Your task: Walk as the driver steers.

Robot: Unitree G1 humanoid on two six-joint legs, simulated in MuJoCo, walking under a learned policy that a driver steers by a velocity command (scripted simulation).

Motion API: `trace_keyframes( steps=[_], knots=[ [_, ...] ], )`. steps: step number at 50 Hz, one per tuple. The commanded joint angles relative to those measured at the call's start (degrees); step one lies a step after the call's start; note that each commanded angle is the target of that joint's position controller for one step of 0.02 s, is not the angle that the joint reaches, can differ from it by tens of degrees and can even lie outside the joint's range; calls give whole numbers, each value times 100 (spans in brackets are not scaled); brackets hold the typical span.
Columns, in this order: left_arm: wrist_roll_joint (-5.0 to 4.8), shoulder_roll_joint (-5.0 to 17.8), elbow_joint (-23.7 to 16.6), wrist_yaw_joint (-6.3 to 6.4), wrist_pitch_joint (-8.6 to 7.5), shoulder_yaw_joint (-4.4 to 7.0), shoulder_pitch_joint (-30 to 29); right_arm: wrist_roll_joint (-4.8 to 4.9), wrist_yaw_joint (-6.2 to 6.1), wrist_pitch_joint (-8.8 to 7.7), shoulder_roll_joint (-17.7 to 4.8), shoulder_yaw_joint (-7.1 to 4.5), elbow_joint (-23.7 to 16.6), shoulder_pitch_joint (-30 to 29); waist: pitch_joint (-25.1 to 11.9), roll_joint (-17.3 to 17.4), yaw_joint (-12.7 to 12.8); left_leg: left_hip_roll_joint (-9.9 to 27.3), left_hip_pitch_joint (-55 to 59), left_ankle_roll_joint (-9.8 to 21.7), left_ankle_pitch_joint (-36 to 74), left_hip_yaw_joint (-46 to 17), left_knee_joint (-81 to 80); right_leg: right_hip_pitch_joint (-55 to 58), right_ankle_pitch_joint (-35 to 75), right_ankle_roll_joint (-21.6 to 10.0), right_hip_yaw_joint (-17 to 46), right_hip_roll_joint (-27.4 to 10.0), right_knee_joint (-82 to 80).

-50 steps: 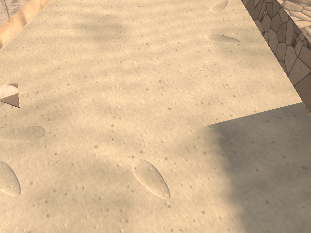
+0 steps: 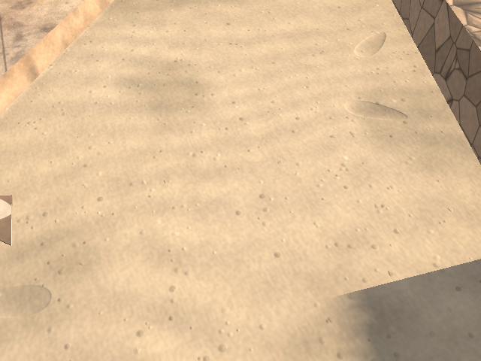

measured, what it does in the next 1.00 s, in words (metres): walks ahead: left foot, then right foot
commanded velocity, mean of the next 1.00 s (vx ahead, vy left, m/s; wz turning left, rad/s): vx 0.36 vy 0.00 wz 0.00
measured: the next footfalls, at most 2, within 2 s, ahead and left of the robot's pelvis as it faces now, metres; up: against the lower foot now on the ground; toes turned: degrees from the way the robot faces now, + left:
left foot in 0.28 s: +0.33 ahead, +0.11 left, +0.00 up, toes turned +3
right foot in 0.76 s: +0.56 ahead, -0.05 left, +0.00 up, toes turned -3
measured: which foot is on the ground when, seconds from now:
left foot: up 0.00-0.26, down 0.28-0.78, up 0.80-1.00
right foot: down 0.00-0.30, up 0.32-0.74, down 0.76-1.00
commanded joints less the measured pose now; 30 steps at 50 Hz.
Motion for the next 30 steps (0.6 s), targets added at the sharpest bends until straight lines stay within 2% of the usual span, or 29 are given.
trace_keyframes(
  steps=[1, 6, 9, 11, 12, 13, 14, 15, 16, 17, 18, 19, 20, 21, 22, 24, 27, 30],
  knots=[
    [-34, 621, -164, 31, -101, 92, 213, 27, 18, -42, -207, -23, -372, -498, 397, -383, -30, -4, -261, -112, 673, 129, -701, -165, 1105, -436, 1031, -1543, -834],
    [31, 611, 121, 121, -84, 40, 747, 57, 26, -69, -144, 25, -566, -1378, 491, -478, 249, -254, -244, -65, 799, 355, -1685, 631, 2080, -385, 893, -1617, -547],
    [97, 694, 268, 189, -52, 43, 845, 70, 19, -119, -183, 16, -665, -1634, 521, -540, 245, -399, -138, 107, 298, 396, -2052, 1171, 2811, -453, 910, -1819, -213],
    [111, 771, 302, 221, -44, 52, 647, 77, -20, -167, -235, -16, -582, -1320, 380, -617, 4, -637, 563, 309, -176, 501, -2344, 1227, 4038, -365, 783, -1845, 280],
    [112, 833, 324, 227, -39, 63, 565, 71, -69, -194, -319, -65, -419, -833, 116, -677, -209, -842, 1251, 424, -377, 571, -2461, 1186, 4830, -290, 728, -1814, 829],
    [91, 875, 337, 215, -23, 66, 460, 52, -129, -243, -445, -141, -111, 72, -360, -590, -603, -983, 2354, 585, -193, 617, -2802, 971, 5026, -191, 569, -1662, 1797],
    [39, 826, 242, 204, -43, 34, 347, -66, -202, -300, -746, -254, 171, 1115, -978, -461, -1025, -358, 3966, 851, -284, -29, -2783, -91, 3777, -104, 460, -1494, 3112],
    [-193, 235, 47, 143, -54, -98, 833, -225, -249, -306, -1410, -429, 249, 1850, -1937, 721, -943, 1521, 5909, 1600, -791, -2675, -2896, -2177, 559, 198, 13, -659, 5461],
    [-82, 646, 174, 154, -44, 34, 838, 18, -171, -224, -1178, -411, 295, 1670, -2062, 502, -872, 1836, 5818, 1852, -794, -4115, -3675, -3006, -1913, 150, 577, -237, 6357],
    [2, 770, -4, 151, -38, 93, 236, 136, -148, -205, -950, -345, 268, 1025, -969, 194, -595, 1514, 4914, 1616, -978, -3100, -3844, -3385, -1352, 106, 769, -648, 6347],
    [27, 683, -100, 117, -69, 70, -122, 149, -118, -240, -617, -267, 212, 583, -436, -2, -461, 1283, 4078, 1445, -616, -2407, -4096, -3275, -924, 107, 743, -850, 6009],
    [57, 585, -93, 95, -32, 75, -239, 133, -112, -280, -416, -210, 243, 413, -116, -45, -278, 985, 3500, 1214, -273, -1876, -4285, -3042, -742, 126, 706, -1025, 5659],
    [151, 501, -77, 64, 54, 67, -173, 150, -130, -310, -246, -157, 336, 401, 29, 44, -101, 740, 3060, 1038, 5, -1467, -4423, -2760, -661, 194, 682, -1123, 5398],
    [185, 359, -15, 18, 133, 45, -69, 140, -139, -348, -179, -130, 421, 492, 21, 97, -23, 629, 2873, 985, 241, -1221, -4509, -2563, -596, 251, 624, -1135, 5285],
    [195, 301, -18, -16, 180, 41, -76, 149, -140, -397, -205, -135, 516, 671, 17, 78, 10, 571, 2819, 1004, 581, -1080, -4556, -2549, -528, 292, 552, -1133, 5222],
    [189, 291, -110, -47, 237, 49, -369, 174, -144, -452, -347, -154, 665, 878, 199, 51, 67, 506, 2756, 1027, 1338, -758, -4649, -2820, -240, 393, 428, -1188, 4947],
    [152, 248, -277, -8, 244, 14, -963, 155, -144, -451, -330, -94, 823, 1095, 298, 88, 34, 255, 2758, 882, 3462, -115, -4380, -2848, 313, 536, 180, -1116, 4026],
    [69, 132, -356, 30, 218, -79, -1506, 161, -175, -413, -333, -37, 954, 1300, 182, 278, -172, 58, 2861, 655, 3901, 191, -4180, -2333, 907, 508, -62, -866, 2877]
  ],
)
Velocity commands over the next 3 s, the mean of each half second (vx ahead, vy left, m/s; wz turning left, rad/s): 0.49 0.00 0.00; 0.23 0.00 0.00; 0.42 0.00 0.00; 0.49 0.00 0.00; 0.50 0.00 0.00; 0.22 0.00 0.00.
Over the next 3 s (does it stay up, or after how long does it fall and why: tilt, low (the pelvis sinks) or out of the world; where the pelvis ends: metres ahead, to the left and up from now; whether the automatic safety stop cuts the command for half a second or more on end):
stays up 1.28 -0.01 -0.01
